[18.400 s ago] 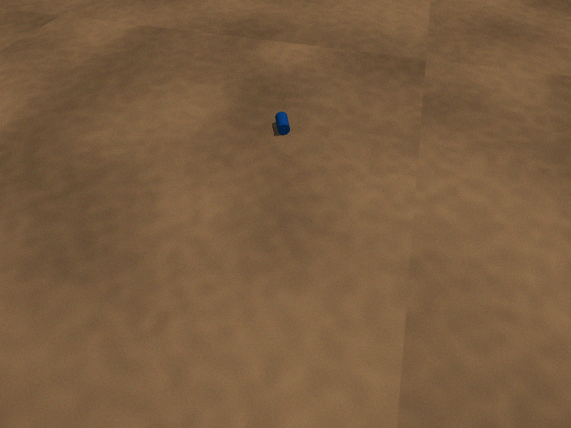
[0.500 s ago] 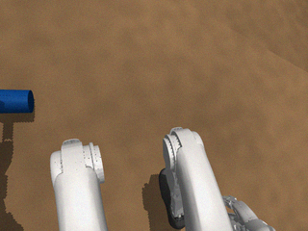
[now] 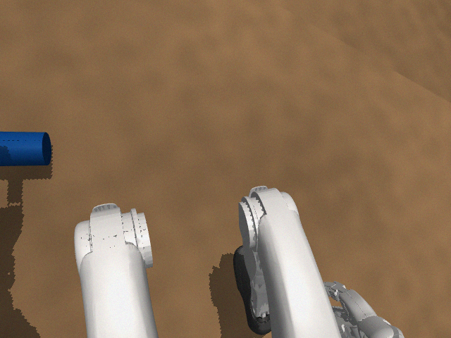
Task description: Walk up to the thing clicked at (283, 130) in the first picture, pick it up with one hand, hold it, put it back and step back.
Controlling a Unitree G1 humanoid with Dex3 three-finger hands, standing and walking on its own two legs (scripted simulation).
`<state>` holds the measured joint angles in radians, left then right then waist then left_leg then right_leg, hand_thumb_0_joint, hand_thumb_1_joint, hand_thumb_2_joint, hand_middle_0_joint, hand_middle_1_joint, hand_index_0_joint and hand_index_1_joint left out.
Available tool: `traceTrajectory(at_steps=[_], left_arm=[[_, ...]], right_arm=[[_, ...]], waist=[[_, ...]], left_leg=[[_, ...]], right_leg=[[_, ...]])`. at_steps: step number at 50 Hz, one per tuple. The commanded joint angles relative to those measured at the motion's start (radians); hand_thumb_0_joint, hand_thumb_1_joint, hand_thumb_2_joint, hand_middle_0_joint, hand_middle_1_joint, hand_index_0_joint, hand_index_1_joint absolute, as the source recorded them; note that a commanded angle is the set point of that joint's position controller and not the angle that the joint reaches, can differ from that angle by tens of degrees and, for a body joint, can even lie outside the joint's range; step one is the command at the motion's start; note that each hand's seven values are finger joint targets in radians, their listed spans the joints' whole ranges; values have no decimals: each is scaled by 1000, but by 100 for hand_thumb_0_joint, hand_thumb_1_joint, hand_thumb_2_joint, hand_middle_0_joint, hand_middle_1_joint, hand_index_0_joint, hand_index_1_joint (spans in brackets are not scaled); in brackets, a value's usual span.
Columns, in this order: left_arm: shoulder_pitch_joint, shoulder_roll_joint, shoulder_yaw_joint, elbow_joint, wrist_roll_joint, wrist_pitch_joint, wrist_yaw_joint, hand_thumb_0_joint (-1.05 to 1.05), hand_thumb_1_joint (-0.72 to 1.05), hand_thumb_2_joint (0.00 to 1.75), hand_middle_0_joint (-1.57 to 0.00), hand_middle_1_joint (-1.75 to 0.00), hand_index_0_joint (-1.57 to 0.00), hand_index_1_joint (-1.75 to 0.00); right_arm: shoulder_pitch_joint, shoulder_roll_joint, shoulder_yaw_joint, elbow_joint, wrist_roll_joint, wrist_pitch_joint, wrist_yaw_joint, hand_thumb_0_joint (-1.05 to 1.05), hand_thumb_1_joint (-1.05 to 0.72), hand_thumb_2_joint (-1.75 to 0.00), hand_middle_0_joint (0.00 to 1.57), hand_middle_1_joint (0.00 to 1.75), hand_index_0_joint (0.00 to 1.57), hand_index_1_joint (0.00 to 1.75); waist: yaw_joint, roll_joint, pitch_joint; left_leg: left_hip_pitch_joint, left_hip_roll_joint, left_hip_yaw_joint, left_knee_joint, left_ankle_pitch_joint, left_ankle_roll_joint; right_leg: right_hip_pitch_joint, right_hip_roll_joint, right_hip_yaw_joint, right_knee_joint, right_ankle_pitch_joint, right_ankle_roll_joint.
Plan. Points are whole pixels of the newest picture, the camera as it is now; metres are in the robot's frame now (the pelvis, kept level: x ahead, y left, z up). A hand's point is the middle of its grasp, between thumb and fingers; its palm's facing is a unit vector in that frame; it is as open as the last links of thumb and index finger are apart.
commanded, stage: rise first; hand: left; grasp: from above
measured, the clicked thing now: (11, 148) +0.46 +0.38 -0.28
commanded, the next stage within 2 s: approach in 1.66 s
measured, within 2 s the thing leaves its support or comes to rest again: neither
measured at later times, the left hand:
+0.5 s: hand out of the picture +0.41 +0.41 -0.13, palm faces -0.43 -0.08 -0.90, open 14.1 cm
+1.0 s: hand out of the picture +0.41 +0.41 -0.13, palm faces -0.44 -0.08 -0.89, open 14.4 cm
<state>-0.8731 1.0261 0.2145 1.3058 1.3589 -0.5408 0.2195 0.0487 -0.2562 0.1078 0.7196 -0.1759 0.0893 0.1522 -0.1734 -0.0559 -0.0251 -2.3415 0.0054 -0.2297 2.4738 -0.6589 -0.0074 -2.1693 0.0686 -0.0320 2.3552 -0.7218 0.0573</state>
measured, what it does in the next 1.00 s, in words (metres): stands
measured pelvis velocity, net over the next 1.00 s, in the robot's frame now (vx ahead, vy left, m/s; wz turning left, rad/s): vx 0.00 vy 0.00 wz -0.01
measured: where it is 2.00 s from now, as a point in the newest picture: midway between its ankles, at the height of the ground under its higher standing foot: (196, 317)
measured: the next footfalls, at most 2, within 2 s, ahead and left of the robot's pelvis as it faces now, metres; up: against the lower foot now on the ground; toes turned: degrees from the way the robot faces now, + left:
none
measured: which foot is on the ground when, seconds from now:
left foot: down 0.00-1.00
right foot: down 0.00-1.00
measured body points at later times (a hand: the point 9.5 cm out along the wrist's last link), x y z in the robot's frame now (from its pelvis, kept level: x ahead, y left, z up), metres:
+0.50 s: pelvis +0.00 +0.00 +0.00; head +0.21 +0.13 +0.38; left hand +0.43 +0.41 -0.08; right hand +0.11 -0.26 -0.09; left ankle +0.08 +0.13 -0.28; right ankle +0.11 -0.15 -0.28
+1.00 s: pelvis +0.00 +0.00 +0.00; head +0.21 +0.13 +0.38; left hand +0.43 +0.42 -0.08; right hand +0.11 -0.26 -0.09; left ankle +0.08 +0.13 -0.28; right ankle +0.11 -0.15 -0.28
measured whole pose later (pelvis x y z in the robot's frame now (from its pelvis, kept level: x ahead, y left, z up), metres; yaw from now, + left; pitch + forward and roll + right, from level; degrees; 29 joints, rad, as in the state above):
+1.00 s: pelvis +0.00 +0.00 +0.00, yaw +0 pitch +29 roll -13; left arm -0.89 1.05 0.22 1.32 1.36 -0.55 0.21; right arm 0.06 -0.26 0.12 0.72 -0.18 0.10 0.15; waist -0.18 -0.06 -0.02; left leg -2.35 0.00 -0.23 2.48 -0.66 0.00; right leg -2.17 0.07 -0.04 2.35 -0.72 0.06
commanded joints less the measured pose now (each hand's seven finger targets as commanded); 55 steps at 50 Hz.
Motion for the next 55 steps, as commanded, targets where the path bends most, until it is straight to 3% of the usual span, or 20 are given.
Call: traceTrajectory(at_steps=[1, 5, 10, 12, 16, 19, 22, 23, 25, 27, 36, 41, 44, 47, 50, 52, 55], left_arm=[[-287, 334, 69, -158, -40, -8, 37, 0, -50, 97, -18, -88, -15, -90], [-289, 322, 44, -128, -33, -14, 32, 0, -53, 99, -17, -89, -14, -91], [-317, 345, 62, -183, -41, -24, 32, 0, -53, 99, -16, -90, -13, -93], [-261, 327, 58, -131, -37, -20, 36, 0, -54, 100, -15, -90, -13, -93], [-271, 334, 59, -143, -28, -18, 42, 0, -54, 100, -15, -90, -13, -93], [-266, 317, 54, -130, -34, -10, 46, 0, -55, 101, -15, -89, -12, -92], [-270, 332, 58, -154, -28, -10, 44, 0, -55, 101, -14, -91, -11, -94], [-299, 342, 63, -168, -30, -13, 46, 0, -56, 102, -14, -90, -11, -94], [-306, 324, 46, -165, -27, -11, 43, 0, -57, 102, -13, -92, -11, -95], [-302, 333, 63, -173, -30, -11, 46, 0, -57, 102, -12, -93, -10, -96], [-305, 299, 27, -161, -39, -6, 33, 0, -61, 105, -9, -96, -6, -99], [-319, 332, 52, -169, -38, -9, 30, 0, -61, 106, -11, -94, -7, -98], [-285, 317, 48, -123, -35, -10, 29, 0, -61, 107, -9, -95, -6, -98], [-285, 353, 67, -145, -29, -18, 32, 0, -61, 108, -9, -95, -5, -98], [-289, 327, 63, -141, -43, -22, 37, 0, -61, 108, -7, -97, -4, -100], [-313, 321, 44, -147, -29, -25, 36, 0, -61, 109, -8, -96, -4, -100], [-306, 343, 59, -148, -17, -22, 44, 0, -61, 110, -7, -97, -3, -101]], right_arm=[[147, -278, -87, -25, -2, 7, -17, 0, -92, -90, 20, 30, 20, 30], [140, -277, -82, -27, -4, 8, -19, 0, -92, -90, 20, 30, 20, 30], [145, -281, -84, -33, -4, 10, -17, 0, -92, -90, 20, 30, 20, 30], [143, -275, -79, -32, -5, 12, -17, 0, -92, -90, 20, 30, 20, 30], [145, -274, -81, -33, -5, 10, -18, 0, -92, -90, 20, 30, 20, 30], [142, -276, -81, -31, -5, 8, -18, 0, -92, -90, 20, 30, 20, 30], [141, -278, -85, -33, -1, 7, -18, 0, -92, -90, 20, 30, 20, 30], [145, -282, -85, -29, -1, 8, -18, 0, -92, -90, 20, 30, 20, 30], [145, -276, -86, -32, -2, 5, -18, 0, -92, -90, 20, 30, 20, 30], [149, -281, -88, -30, 0, 5, -17, 0, -92, -90, 20, 30, 20, 30], [150, -272, -86, -29, 0, 5, -17, 0, -92, -90, 20, 30, 20, 30], [152, -280, -88, -25, -1, 6, -16, 0, -92, -91, 20, 30, 20, 30], [156, -277, -84, -23, -1, 9, -15, 0, -92, -90, 20, 30, 20, 30], [153, -276, -78, -27, -5, 11, -16, 0, -92, -90, 20, 30, 20, 30], [146, -275, -82, -31, -5, 11, -15, 0, -92, -90, 20, 30, 20, 30], [147, -280, -86, -30, -5, 7, -16, 0, -92, -90, 20, 30, 20, 30], [157, -279, -81, -28, -7, 9, -14, 0, -92, -90, 20, 30, 20, 30]], waist=[[9, 406, -634], [-5, 407, -603], [1, 441, -639], [7, 400, -611], [13, 432, -610], [2, 410, -597], [12, 426, -621], [2, 428, -628], [-1, 431, -629], [5, 442, -630], [-6, 409, -614], [0, 444, -638], [-6, 414, -594], [7, 422, -634], [1, 407, -614], [-6, 434, -616], [1, 454, -632]], left_leg=[[629, 7, 117, -275, 161, 21], [606, 8, 118, -273, 127, 21], [637, 8, 110, -281, 146, 16], [605, 5, 120, -273, 140, 21], [609, 3, 129, -275, 128, 19], [597, 4, 124, -271, 124, 22], [627, 6, 115, -288, 128, 17], [624, 5, 112, -288, 127, 17], [629, 7, 117, -277, 139, 19], [641, 5, 113, -287, 148, 17], [610, 5, 114, -290, 124, 19], [658, 7, 106, -286, 172, 18], [629, 4, 114, -286, 162, 21], [627, 4, 122, -274, 170, 23], [616, 4, 117, -282, 138, 21], [647, 7, 104, -287, 136, 16], [662, 6, 108, -282, 169, 16]], right_leg=[[143, 12, -147, -193, 192, -81], [123, 16, -148, -197, 167, -83], [131, 11, -153, -181, 179, -83], [140, 14, -149, -194, 174, -81], [141, 13, -142, -199, 166, -83], [132, 14, -148, -196, 164, -80], [120, 12, -151, -188, 164, -85], [122, 12, -154, -184, 166, -85], [118, 13, -148, -191, 176, -83], [122, 11, -151, -186, 179, -83], [126, 12, -148, -208, 168, -84], [128, 8, -149, -188, 198, -80], [133, 7, -148, -193, 189, -79], [160, 12, -144, -202, 197, -79], [136, 11, -148, -201, 170, -82], [104, 10, -153, -183, 168, -85], [119, 10, -150, -178, 190, -82]])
